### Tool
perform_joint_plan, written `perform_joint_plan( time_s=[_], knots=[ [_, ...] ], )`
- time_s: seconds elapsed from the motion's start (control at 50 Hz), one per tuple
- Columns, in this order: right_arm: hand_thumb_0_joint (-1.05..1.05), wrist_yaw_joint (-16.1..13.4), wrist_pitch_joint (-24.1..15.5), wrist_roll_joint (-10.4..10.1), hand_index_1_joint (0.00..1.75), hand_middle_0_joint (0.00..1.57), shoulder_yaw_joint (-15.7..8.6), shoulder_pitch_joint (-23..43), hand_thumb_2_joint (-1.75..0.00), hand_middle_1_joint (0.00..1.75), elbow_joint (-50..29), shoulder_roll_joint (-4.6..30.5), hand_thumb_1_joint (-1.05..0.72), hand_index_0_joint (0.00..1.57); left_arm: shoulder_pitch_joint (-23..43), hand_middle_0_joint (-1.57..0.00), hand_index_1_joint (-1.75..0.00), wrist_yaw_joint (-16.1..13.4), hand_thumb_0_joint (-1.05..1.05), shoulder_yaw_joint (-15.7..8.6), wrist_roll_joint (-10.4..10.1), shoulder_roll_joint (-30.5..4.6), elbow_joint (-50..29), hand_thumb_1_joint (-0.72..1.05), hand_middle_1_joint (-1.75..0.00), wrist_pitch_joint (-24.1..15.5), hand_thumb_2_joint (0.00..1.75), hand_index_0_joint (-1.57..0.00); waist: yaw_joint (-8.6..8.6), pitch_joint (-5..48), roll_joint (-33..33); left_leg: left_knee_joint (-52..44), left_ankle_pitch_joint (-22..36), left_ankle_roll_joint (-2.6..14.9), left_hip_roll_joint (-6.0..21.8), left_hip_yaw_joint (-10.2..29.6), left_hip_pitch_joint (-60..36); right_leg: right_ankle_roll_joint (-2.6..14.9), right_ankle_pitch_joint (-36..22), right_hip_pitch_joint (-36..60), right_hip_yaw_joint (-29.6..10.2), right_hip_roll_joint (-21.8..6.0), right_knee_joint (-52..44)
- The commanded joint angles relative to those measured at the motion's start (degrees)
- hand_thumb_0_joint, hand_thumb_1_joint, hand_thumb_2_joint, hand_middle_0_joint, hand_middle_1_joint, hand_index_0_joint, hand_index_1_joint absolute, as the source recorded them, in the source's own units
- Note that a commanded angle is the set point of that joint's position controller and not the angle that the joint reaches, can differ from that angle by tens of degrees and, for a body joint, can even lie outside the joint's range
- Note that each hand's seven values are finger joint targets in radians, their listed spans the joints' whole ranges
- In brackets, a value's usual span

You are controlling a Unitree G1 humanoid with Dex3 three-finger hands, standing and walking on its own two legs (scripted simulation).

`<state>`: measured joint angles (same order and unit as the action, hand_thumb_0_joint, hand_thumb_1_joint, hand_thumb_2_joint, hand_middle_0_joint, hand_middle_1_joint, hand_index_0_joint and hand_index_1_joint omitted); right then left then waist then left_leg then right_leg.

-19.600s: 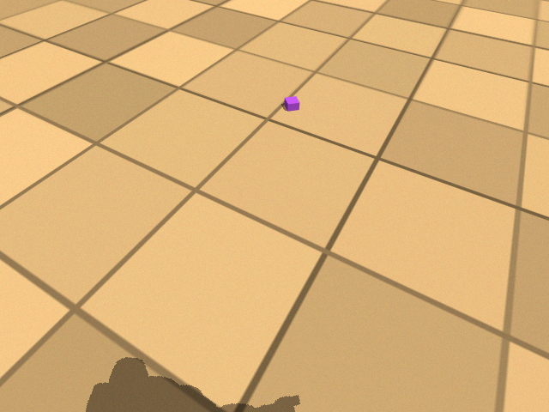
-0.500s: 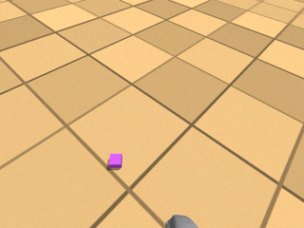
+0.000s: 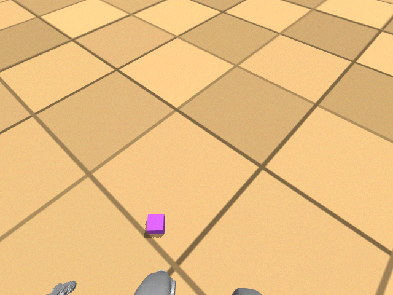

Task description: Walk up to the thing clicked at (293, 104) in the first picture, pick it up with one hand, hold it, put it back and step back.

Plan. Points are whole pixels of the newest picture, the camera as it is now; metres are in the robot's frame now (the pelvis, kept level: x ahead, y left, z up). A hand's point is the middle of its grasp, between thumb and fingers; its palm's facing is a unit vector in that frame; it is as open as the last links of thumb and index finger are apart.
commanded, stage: walk up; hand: left
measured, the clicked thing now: (156, 224) +0.48 +0.24 -0.73
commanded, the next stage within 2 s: none
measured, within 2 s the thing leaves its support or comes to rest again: neither
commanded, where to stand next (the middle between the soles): +0.11 -0.01 m, yaw +1 degrees
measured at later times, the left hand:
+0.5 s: hand out of the picture +0.06 +0.27 -0.15, palm faces -0.04 -0.93 -0.38, open 7.4 cm
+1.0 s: hand out of the picture +0.11 +0.25 -0.14, palm faces -0.04 -0.95 -0.32, open 7.4 cm
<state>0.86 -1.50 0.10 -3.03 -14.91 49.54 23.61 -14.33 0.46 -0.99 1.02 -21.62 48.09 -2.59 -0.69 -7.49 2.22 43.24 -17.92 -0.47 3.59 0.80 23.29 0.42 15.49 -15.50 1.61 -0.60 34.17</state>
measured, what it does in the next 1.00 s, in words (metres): steps on the spot: left foot, then right foot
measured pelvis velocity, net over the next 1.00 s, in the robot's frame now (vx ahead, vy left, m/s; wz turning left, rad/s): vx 0.01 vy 0.01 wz -0.01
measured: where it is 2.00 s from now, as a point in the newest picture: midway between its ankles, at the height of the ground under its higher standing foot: outside the picture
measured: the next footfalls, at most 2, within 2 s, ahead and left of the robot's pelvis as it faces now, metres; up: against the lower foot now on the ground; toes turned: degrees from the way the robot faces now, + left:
left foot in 0.04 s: +0.12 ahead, +0.14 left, +0.00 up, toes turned +1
right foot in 0.32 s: +0.01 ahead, -0.13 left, +0.00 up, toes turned -1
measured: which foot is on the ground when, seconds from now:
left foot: up 0.00-0.02, down 0.04-1.00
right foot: down 0.00-0.08, up 0.10-0.30, down 0.32-1.00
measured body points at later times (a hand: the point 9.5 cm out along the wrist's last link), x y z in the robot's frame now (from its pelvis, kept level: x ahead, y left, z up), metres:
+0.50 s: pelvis +0.00 +0.01 +0.00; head +0.02 +0.00 +0.45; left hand +0.06 +0.32 -0.13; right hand +0.11 -0.30 -0.12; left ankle +0.08 +0.14 -0.73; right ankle -0.03 -0.13 -0.73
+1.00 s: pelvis +0.01 +0.01 +0.02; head +0.02 +0.01 +0.47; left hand +0.11 +0.30 -0.12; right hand +0.08 -0.30 -0.11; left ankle +0.08 +0.14 -0.73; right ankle -0.03 -0.13 -0.73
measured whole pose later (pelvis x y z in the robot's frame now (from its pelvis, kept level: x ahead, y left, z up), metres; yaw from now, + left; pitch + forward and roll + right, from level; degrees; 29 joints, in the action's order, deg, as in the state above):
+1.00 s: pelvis +0.01 +0.01 +0.02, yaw -1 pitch -2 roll -1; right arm 0.4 -1.2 0.3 -0.1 -5.6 65.2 20.5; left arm -4.1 0.6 -0.5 0.2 -20.6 64.0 0.3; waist 1.2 -3.5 -0.7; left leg 22.0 -6.0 -1.2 2.6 -0.8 13.6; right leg -1.6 14.9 -3.5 -0.4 -1.1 20.8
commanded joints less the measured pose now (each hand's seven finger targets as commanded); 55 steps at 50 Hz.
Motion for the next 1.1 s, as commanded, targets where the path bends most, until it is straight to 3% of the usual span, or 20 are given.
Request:
perform_joint_plan(
  time_s=[0.0, 0.02, 0.04, 0.06, 0.08, 0.1, 0.14, 0.18, 0.24, 0.28, 0.3, 0.32, 0.34, 0.36, 0.38, 0.42, 0.44, 0.54, 0.8, 1.08],
  knots=[
    [0.0, -1.6, -1.2, 0.6, 0.3, 0.2, -3.1, -6.9, -0.9, 0.3, 0.3, 8.8, -0.9, 0.2, 4.6, -0.2, -0.3, -1.1, 0.0, -3.8, -1.6, -13.2, -4.6, 0.9, -0.3, 0.8, 0.9, -0.2, 3.11, 10.2, -7.1, -13.4, 15.9, 0.83, -3.3, -3.3, -14.5, 7.75, -20.4, -4.3, -5.7, -9.3, 4.4],
    [0.0, -1.9, -1.3, 1.2, 0.3, 0.2, -3.7, -5.6, -0.9, 0.3, 0.2, 12.0, -0.9, 0.2, 3.8, -0.2, -0.3, -1.1, 0.0, -3.3, -2.0, -11.3, -4.5, 0.9, -0.3, 1.4, 0.9, -0.2, 2.5, 9.5, -0.8, -15.7, 21.3, 2.23, 2.0, 3.4, -14.9, 5.14, -10.9, -8.1, -4.6, -6.0, 7.0],
    [0.0, -2.0, -1.4, 1.4, 0.3, 0.2, -4.2, -2.2, -0.9, 0.3, -1.5, 15.4, -0.9, 0.2, 1.4, -0.2, -0.3, -1.2, 0.0, -2.9, -2.7, -9.8, -4.2, 0.9, -0.3, 2.1, 0.9, -0.2, 0.85, 10.1, 6.0, -20.2, 21.3, 7.02, 12.2, 17.8, -14.2, 2.24, 1.0, -10.6, -2.3, 0.7, 13.2],
    [0.0, -1.9, -1.3, 0.5, 0.3, 0.2, -4.1, 0.6, -0.9, 0.3, -2.5, 17.3, -0.9, 0.2, -0.2, -0.2, -0.3, -1.7, 0.0, -3.5, -2.6, -11.9, -2.3, 0.9, -0.3, 3.3, 0.9, -0.2, 0.86, 10.8, 8.6, -22.6, 17.6, 14.55, 18.7, 24.6, -7.5, 1.52, 18.3, -5.2, -4.3, 2.1, 20.7],
    [0.0, -2.0, -1.2, 0.6, 0.3, 0.2, -4.2, 3.7, -0.9, 0.3, -2.8, 17.4, -0.9, 0.2, -0.8, -0.2, -0.3, -1.9, 0.0, -3.7, -2.2, -13.0, -0.7, 0.9, -0.3, 3.8, 0.9, -0.2, 0.07, 9.3, 9.0, -23.2, 12.5, 17.4, 20.0, 27.4, -4.1, 1.48, 20.0, -3.7, -6.1, 0.1, 24.8],
    [0.0, -2.2, -1.0, 0.9, 0.3, 0.2, -3.8, 4.4, -0.9, 0.3, -2.6, 15.9, -0.9, 0.2, 0.5, -0.2, -0.3, -1.7, 0.0, -4.0, -1.8, -13.4, 0.1, 0.9, -0.3, 3.8, 0.9, -0.2, 0.21, 7.7, 7.0, -23.0, 10.2, 15.87, 17.1, 22.6, -1.4, 1.83, 19.9, -3.7, -7.2, 0.1, 25.1],
    [0.0, -2.5, -1.1, 1.2, 0.3, 0.2, -2.9, 5.7, -0.9, 0.3, -2.8, 14.1, -0.9, 0.2, -0.3, -0.2, -0.3, -1.3, 0.0, -4.3, -1.9, -12.4, 1.3, 0.9, -0.3, 3.7, 0.9, -0.2, -0.48, 8.0, 8.4, -18.9, 16.6, 12.57, 12.0, 14.0, -5.7, 2.16, 17.1, -7.2, -7.2, 0.5, 24.7],
    [0.0, -2.4, -1.2, 1.0, 0.3, 0.2, -2.9, 4.4, -0.9, 0.3, -1.7, 14.0, -0.9, 0.2, 0.0, -0.2, -0.3, -1.0, 0.0, -4.0, -1.7, -11.6, 1.8, 0.9, -0.3, 3.5, 0.9, -0.2, -0.32, 10.6, 9.6, -16.7, 18.9, 11.08, 10.4, 11.7, -10.2, 1.68, 15.3, -7.2, -5.7, 0.2, 19.6],
    [0.0, -2.2, -0.5, 1.3, 0.3, 0.2, -2.5, 4.8, -0.9, 0.3, -1.7, 13.6, -0.9, 0.2, 0.4, -0.2, -0.3, -0.9, 0.0, -3.7, -1.5, -10.5, 3.1, 0.9, -0.3, 2.7, 0.9, -0.2, 0.64, 12.8, 11.1, -14.2, 20.2, 10.97, 9.8, 11.0, -13.5, 0.35, 14.3, -3.5, -1.6, 0.3, 7.6],
    [0.0, -1.9, 0.2, 0.9, 0.3, 0.2, -2.1, 7.0, -0.9, 0.3, -1.7, 13.0, -0.9, 0.2, -2.5, -0.2, -0.3, -1.3, 0.0, -3.6, -1.0, -9.6, 5.7, 0.9, -0.3, 2.0, 0.9, -0.2, -1.11, 13.7, 9.1, -9.9, 20.6, 9.51, 8.4, 8.1, -11.3, 0.49, 4.6, 3.8, 0.2, 1.1, -7.2],
    [0.0, -1.8, 0.5, 0.4, 0.3, 0.2, -1.7, 8.0, -0.9, 0.3, -1.6, 11.9, -0.9, 0.2, -2.7, -0.2, -0.3, -1.6, 0.0, -3.9, -0.5, -10.6, 6.5, 0.9, -0.3, 1.5, 0.9, -0.2, -1.8, 14.2, 7.5, -7.1, 22.7, 7.87, 8.0, 7.0, -9.3, 1.05, -1.5, 7.8, -2.1, -0.4, -10.4],
    [0.0, -1.6, 0.4, -0.4, 0.3, 0.2, -0.8, 8.3, -0.9, 0.3, -1.9, 9.5, -0.9, 0.2, -0.6, -0.2, -0.3, -1.9, 0.0, -4.2, 0.2, -13.1, 5.9, 0.9, -0.3, 0.9, 0.9, -0.2, -1.15, 13.3, 1.8, -4.9, 21.0, 5.1, 5.8, 5.7, -4.5, 2.59, -6.6, 9.7, -9.5, -4.5, -9.9],
    [0.0, -1.4, 0.4, -0.9, 0.3, 0.2, -0.1, 7.9, -0.9, 0.3, -1.7, 7.2, -0.9, 0.2, 2.5, -0.2, -0.3, -1.9, 0.0, -4.2, 0.5, -14.6, 5.3, 0.9, -0.3, 0.5, 0.9, -0.2, 0.6, 10.6, -3.4, -4.5, 12.7, 2.26, 1.8, 2.7, -0.8, 5.32, -8.0, 7.6, -18.3, -10.9, -11.2],
    [0.0, -1.8, 0.5, -0.8, 0.3, 0.2, -0.7, 8.0, -0.9, 0.3, -0.3, 8.2, -0.9, 0.2, 8.7, -0.2, -0.3, -1.4, 0.0, -4.4, 0.3, -18.4, 4.1, 0.9, -0.3, 0.7, 0.9, -0.2, 2.34, 9.4, -8.9, -6.5, -3.2, 1.98, -0.4, 0.9, -8.2, 9.12, -5.5, -3.1, -19.5, -14.9, -10.3],
    [0.0, -1.6, 0.3, -0.3, 0.3, 0.2, -1.3, 6.3, -0.9, 0.3, 1.8, 9.4, -0.9, 0.2, 11.7, -0.2, -0.3, -1.0, 0.0, -3.7, 0.1, -16.2, 3.3, 0.9, -0.3, 0.8, 0.9, -0.2, 3.91, 7.4, -8.0, -8.1, -1.7, 1.62, 0.3, 2.0, -15.0, 7.85, -4.2, -8.6, -16.7, -13.1, -8.2],
    [0.0, -1.1, -0.5, -0.2, 0.3, 0.2, -1.4, 9.9, -0.9, 0.3, 2.3, 11.5, -0.9, 0.2, 9.3, -0.2, -0.3, -0.7, 0.0, -2.7, -0.6, -12.5, 4.7, 0.9, -0.3, 1.0, 0.9, -0.2, 2.36, 7.8, -3.7, -14.2, 7.6, 3.54, 3.8, 5.9, -15.2, 2.26, -0.2, -6.0, -7.6, -6.0, -7.8],
    [0.0, -0.8, -0.5, -0.1, 0.3, 0.2, -0.9, 11.5, -0.9, 0.3, 2.4, 10.9, -0.9, 0.2, 7.8, -0.2, -0.3, -0.7, 0.0, -2.6, -0.7, -12.0, 6.1, 0.9, -0.3, 1.0, 0.9, -0.2, 1.09, 7.8, -3.7, -14.8, 8.8, 4.55, 5.2, 7.2, -13.1, 1.97, 1.4, -3.2, -6.7, -5.1, -8.2],
    [0.0, -0.3, -0.3, 0.1, 0.3, 0.2, 0.0, 11.4, -0.9, 0.3, 5.6, 9.9, -0.9, 0.2, 10.2, -0.2, -0.3, -0.4, 0.0, -2.5, -0.7, -12.5, 7.7, 0.9, -0.3, 0.8, 0.9, -0.2, 1.93, 3.3, -6.1, -19.2, 1.9, 1.98, 2.6, 4.7, -11.8, 2.45, 6.7, -4.0, -9.8, -6.7, -14.4],
    [0.0, -0.8, -1.1, 0.1, 0.3, 0.2, 0.9, 12.2, -0.9, 0.3, 11.0, 9.1, -0.9, 0.2, 11.2, -0.2, -0.3, -0.4, 0.0, -2.2, -1.2, -11.4, 11.6, 0.9, -0.3, 1.3, 0.9, -0.2, 0.61, 9.9, -1.6, -23.2, 16.1, 1.47, 4.1, 4.1, -15.1, 1.28, -7.3, 7.9, -6.1, -6.0, -16.3],
    [0.0, -1.1, -0.6, 0.1, 0.3, 0.2, 0.6, 13.7, -0.9, 0.3, 12.6, 8.7, -0.9, 0.2, 12.6, -0.2, -0.3, -0.5, 0.0, -1.9, -1.0, -10.8, 14.0, 0.9, -0.3, 1.6, 0.9, -0.2, 1.35, 9.2, -0.7, -24.8, 16.3, 1.11, 4.2, 3.8, -16.5, 0.58, -6.5, 7.4, -5.3, -6.0, -19.3]
  ],
)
